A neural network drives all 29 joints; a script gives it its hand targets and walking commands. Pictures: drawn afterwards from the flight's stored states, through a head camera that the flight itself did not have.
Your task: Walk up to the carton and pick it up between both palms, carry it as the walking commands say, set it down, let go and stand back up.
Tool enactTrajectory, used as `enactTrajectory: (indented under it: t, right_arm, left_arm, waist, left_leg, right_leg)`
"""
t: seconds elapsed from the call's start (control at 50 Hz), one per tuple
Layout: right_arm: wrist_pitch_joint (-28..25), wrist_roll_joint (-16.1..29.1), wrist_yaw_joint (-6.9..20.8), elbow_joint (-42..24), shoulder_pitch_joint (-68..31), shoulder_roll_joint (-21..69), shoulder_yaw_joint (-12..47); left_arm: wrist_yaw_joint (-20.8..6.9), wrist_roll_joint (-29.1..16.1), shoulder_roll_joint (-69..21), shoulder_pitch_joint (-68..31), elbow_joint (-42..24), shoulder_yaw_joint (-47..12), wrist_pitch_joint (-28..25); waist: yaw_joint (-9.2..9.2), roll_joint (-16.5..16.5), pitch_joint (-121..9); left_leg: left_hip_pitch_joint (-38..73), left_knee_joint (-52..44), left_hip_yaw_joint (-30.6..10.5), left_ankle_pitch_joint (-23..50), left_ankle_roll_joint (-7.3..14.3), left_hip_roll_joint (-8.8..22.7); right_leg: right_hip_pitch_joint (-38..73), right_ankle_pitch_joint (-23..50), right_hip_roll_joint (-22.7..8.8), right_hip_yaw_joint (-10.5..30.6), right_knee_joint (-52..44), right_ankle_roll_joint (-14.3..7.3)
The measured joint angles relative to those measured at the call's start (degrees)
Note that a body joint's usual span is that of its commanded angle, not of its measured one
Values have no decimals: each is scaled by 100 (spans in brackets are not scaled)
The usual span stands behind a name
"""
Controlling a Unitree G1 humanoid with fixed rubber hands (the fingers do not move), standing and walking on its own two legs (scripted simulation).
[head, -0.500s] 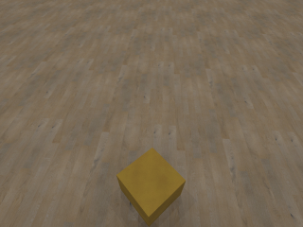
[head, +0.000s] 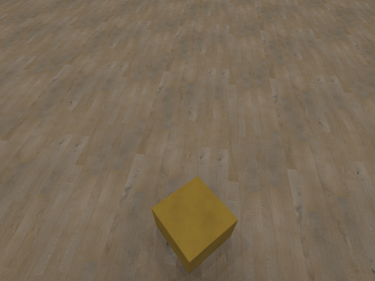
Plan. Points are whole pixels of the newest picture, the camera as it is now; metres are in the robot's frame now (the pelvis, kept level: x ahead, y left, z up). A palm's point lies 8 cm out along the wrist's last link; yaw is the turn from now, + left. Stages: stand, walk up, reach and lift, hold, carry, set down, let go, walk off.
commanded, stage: walk up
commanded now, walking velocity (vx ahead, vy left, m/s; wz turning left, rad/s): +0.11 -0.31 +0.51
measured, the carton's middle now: (193, 223) +0.47 -0.03 -0.65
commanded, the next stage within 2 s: none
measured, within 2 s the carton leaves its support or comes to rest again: neither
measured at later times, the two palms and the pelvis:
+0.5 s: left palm out of the picture +0.04 +0.10 -0.11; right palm (372, 255) +0.19 -0.43 -0.12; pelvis +0.05 -0.17 +0.01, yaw +16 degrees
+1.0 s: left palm out of the picture +0.03 +0.04 -0.13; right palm (340, 208) +0.31 -0.42 -0.13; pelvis +0.11 -0.22 +0.00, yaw +26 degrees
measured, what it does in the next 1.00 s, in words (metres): steps to the right, turning left: right foot, then left foot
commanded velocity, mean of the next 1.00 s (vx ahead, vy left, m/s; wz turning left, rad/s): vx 0.04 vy -0.16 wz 0.41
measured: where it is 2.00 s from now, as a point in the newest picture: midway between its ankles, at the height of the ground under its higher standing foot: outside the picture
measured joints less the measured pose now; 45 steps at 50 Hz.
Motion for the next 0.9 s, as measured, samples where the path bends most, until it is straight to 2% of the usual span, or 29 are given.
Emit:
enactTrajectory:
  t: [0.02,0.06,0.1,0.14,0.2,0.28,0.3,0.32,0.36,0.42,0.46,0.5,0.56,0.58,0.62,0.64,0.68,0.72,0.76,0.82,0.9]
  right_arm:
    - [12,-42,-60,-34,-8,-34,-5]
    - [21,-63,-177,-72,67,-118,-19]
    - [14,-22,-250,-106,177,-237,-54]
    - [-5,7,-279,-148,272,-381,-90]
    - [-25,26,-248,-214,376,-621,-132]
    - [30,48,-133,-328,412,-931,-207]
    - [38,46,-116,-371,428,-973,-212]
    - [44,30,-110,-417,412,-1016,-215]
    - [84,31,-90,-484,196,-1069,-234]
    - [115,75,32,-609,-166,-987,-236]
    - [123,120,127,-682,-399,-908,-201]
    - [142,163,198,-770,-638,-786,-136]
    - [147,222,268,-968,-1009,-531,-6]
    - [135,231,282,-1038,-1117,-444,36]
    - [69,209,286,-1172,-1270,-315,115]
    - [26,167,272,-1199,-1333,-240,133]
    - [-31,114,235,-1205,-1339,-169,174]
    - [-27,134,225,-1108,-1303,-158,152]
    - [-23,176,215,-1000,-1278,-181,113]
    - [-1,205,212,-899,-1259,-262,38]
    - [108,164,255,-873,-1212,-365,-21]
  left_arm:
    - [-77,58,85,-31,-65,61,77]
    - [-191,132,250,-140,-229,152,175]
    - [-250,144,352,-318,-451,187,201]
    - [-305,132,395,-508,-696,188,216]
    - [-412,106,394,-749,-994,139,217]
    - [-499,-31,337,-867,-1174,81,151]
    - [-483,-48,354,-827,-1181,78,112]
    - [-458,-34,351,-785,-1139,92,66]
    - [-417,-17,218,-682,-967,54,50]
    - [-353,-9,119,-351,-791,-3,41]
    - [-288,3,109,-165,-692,-8,13]
    - [-236,30,146,-20,-599,-4,-13]
    - [-175,57,257,131,-451,20,-12]
    - [-164,57,301,173,-390,24,-4]
    - [-168,44,372,297,-261,23,4]
    - [-173,41,398,305,-188,25,17]
    - [-171,-8,370,277,-95,7,111]
    - [-174,-54,297,221,-49,-63,148]
    - [-187,-71,209,153,-62,-111,148]
    - [-175,-86,130,34,-173,-136,161]
    - [-108,-109,174,-92,-312,-102,185]
  waist:
    - [-6,-35,-49]
    - [-35,-101,-125]
    - [-53,-118,-121]
    - [-82,-90,-52]
    - [-156,-8,72]
    - [-252,108,177]
    - [-232,68,155]
    - [-176,56,154]
    - [-169,185,278]
    - [-83,182,286]
    - [8,180,232]
    - [86,160,174]
    - [179,84,123]
    - [204,49,111]
    - [225,2,69]
    - [235,-102,93]
    - [317,-225,155]
    - [352,-260,212]
    - [339,-235,265]
    - [307,-123,372]
    - [209,-40,452]
  left_leg:
    - [6,-75,-33,34,-42,32]
    - [77,-352,-176,175,-147,141]
    - [124,-621,-391,337,-270,289]
    - [133,-818,-618,464,-401,462]
    - [115,-994,-902,556,-620,745]
    - [-2,-782,-1175,359,-902,1015]
    - [-104,-549,-1209,201,-873,997]
    - [-288,-100,-1202,-230,-714,973]
    - [-784,1184,-847,-1058,-519,896]
    - [-1354,2640,2,-1045,-398,670]
    - [-1521,2968,438,-882,-383,545]
    - [-1487,2690,739,-817,-350,428]
    - [-1191,1675,960,-669,-228,314]
    - [-1035,1274,995,-520,-191,296]
    - [-581,281,1000,250,-110,306]
    - [-558,273,976,337,65,264]
    - [-469,291,929,207,305,249]
    - [-233,-57,855,282,334,260]
    - [-24,-472,759,520,227,284]
    - [108,-760,612,706,204,337]
    - [-12,-512,501,599,119,325]
  right_leg:
    - [-209,-277,75,125,576,70]
    - [-558,-383,200,294,1539,184]
    - [-788,-295,235,399,1991,222]
    - [-923,-211,197,510,2036,245]
    - [-935,-92,77,671,1495,268]
    - [-255,176,-71,701,-364,276]
    - [32,348,-153,637,-931,264]
    - [146,652,-205,568,-1198,281]
    - [123,559,-193,400,-875,271]
    - [436,418,-295,174,-1076,170]
    - [628,442,-315,-1,-1262,112]
    - [774,412,-298,-196,-1352,54]
    - [914,240,-222,-507,-1283,-6]
    - [941,145,-193,-607,-1194,-18]
    - [916,-161,-143,-773,-799,-18]
    - [787,-400,-178,-715,-373,22]
    - [368,-803,-105,-317,698,113]
    - [2,-745,-97,-68,1479,183]
    - [-262,-499,-162,74,1823,246]
    - [-413,-270,-243,216,1667,289]
    - [-189,-136,-309,228,661,240]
